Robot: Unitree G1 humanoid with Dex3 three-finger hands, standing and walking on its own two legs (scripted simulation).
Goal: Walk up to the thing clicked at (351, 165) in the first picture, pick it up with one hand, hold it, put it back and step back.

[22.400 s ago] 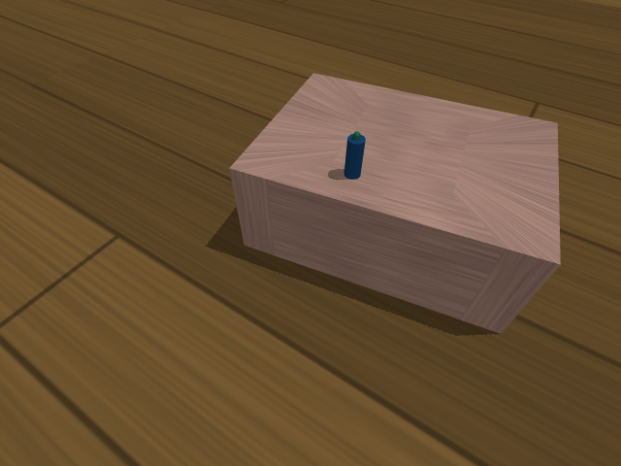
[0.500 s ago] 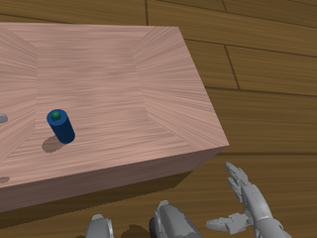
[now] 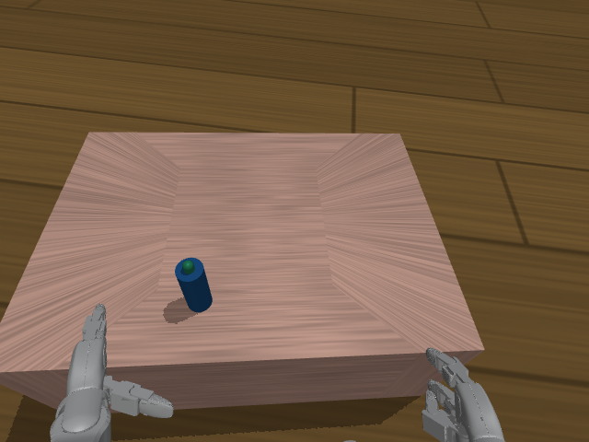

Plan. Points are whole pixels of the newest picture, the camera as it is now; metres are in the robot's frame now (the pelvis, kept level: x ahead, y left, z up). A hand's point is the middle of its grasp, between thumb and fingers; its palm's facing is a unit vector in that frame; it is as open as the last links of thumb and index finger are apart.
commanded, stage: home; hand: left
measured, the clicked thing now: (194, 283) +0.48 +0.19 -0.22
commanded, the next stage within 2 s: none
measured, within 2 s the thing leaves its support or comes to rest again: neither
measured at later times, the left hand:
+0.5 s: hand out of the picture +0.16 +0.16 -0.05, palm faces +0.13 -0.96 -0.23, open 17.6 cm
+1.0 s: hand out of the picture +0.16 +0.17 -0.06, palm faces +0.13 -0.97 -0.23, open 17.5 cm
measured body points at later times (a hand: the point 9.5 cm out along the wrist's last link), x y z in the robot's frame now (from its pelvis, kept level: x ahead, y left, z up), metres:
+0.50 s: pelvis -0.02 -0.02 +0.00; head +0.01 -0.02 +0.45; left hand +0.15 +0.21 -0.04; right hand +0.15 -0.24 -0.03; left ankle -0.01 +0.11 -0.69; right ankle +0.00 -0.14 -0.69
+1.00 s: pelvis -0.02 -0.01 +0.00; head +0.01 -0.01 +0.44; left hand +0.15 +0.22 -0.04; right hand +0.15 -0.24 -0.03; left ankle -0.01 +0.11 -0.69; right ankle +0.00 -0.14 -0.69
